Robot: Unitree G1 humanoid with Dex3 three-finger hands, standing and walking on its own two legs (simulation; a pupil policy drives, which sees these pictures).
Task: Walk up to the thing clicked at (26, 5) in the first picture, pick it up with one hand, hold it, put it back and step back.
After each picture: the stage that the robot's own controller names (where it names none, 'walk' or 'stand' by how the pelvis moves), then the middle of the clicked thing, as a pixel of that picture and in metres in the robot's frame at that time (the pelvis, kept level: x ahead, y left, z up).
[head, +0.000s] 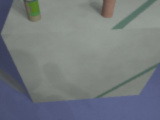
stand; out of the picture +0.78 +0.27 +0.11
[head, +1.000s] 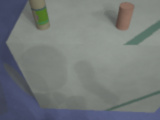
walk; (37, 4) +0.70 +0.24 +0.11
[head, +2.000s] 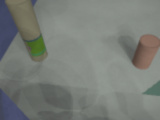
stand; (30, 32) +0.48 +0.20 +0.13
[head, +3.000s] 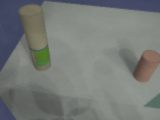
stand; (37, 42) +0.46 +0.18 +0.11
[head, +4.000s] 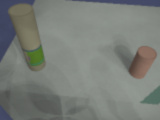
stand; (30, 42) +0.45 +0.20 +0.11
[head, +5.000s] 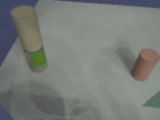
stand; (32, 43) +0.45 +0.19 +0.11
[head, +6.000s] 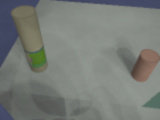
stand; (32, 43) +0.45 +0.19 +0.11
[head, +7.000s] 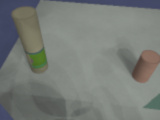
rise first; (33, 44) +0.45 +0.19 +0.11
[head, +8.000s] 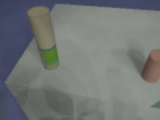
rise first; (45, 42) +0.47 +0.18 +0.11
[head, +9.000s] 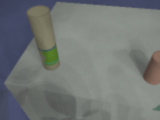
go down; (46, 42) +0.46 +0.18 +0.11
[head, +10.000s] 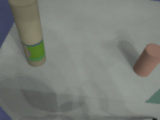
go down; (31, 35) +0.46 +0.16 +0.12
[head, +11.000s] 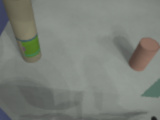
go down; (25, 30) +0.47 +0.17 +0.13
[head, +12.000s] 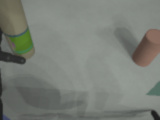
close in; (14, 24) +0.45 +0.18 +0.16
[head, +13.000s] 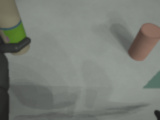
lift; (6, 18) +0.48 +0.19 +0.16
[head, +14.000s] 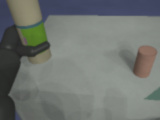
lift; (27, 17) +0.36 +0.15 +0.31
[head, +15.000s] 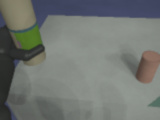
hold; (21, 20) +0.34 +0.16 +0.31
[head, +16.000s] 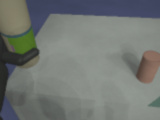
hold; (14, 22) +0.31 +0.16 +0.32
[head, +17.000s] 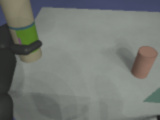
crouch; (20, 19) +0.40 +0.17 +0.27
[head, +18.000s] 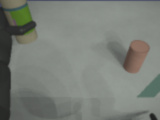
lower; (13, 1) +0.49 +0.16 +0.26
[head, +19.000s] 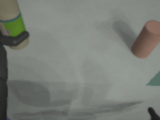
lower; (6, 10) +0.49 +0.19 +0.17
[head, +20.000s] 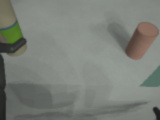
lower; (2, 18) +0.48 +0.20 +0.17
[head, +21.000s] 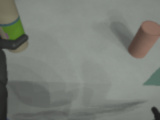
lower; (5, 14) +0.48 +0.19 +0.17
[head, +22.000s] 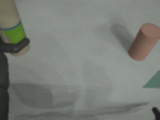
lower; (6, 18) +0.47 +0.19 +0.17
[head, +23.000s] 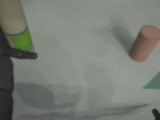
open; (14, 24) +0.46 +0.18 +0.16
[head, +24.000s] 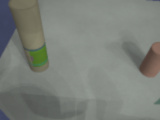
sink last; (33, 40) +0.43 +0.16 +0.15
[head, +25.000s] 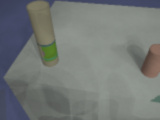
stand; (45, 37) +0.48 +0.18 +0.13
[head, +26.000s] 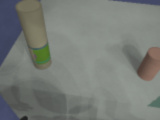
stand; (37, 39) +0.45 +0.18 +0.12
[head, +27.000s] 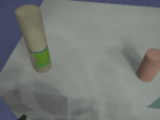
stand; (36, 43) +0.44 +0.18 +0.12
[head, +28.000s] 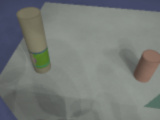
walk; (36, 44) +0.45 +0.18 +0.11
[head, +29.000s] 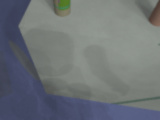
walk; out of the picture +0.65 +0.11 +0.14
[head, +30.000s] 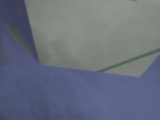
walk; out of the picture +0.98 +0.17 +0.13
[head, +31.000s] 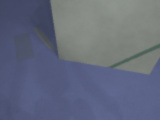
stand; out of the picture +1.25 +0.12 +0.13
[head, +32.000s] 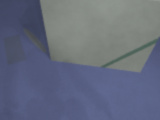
stand; out of the picture +1.24 +0.15 +0.11
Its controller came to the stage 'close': yes
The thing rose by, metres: 0.22
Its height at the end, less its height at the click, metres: +0.00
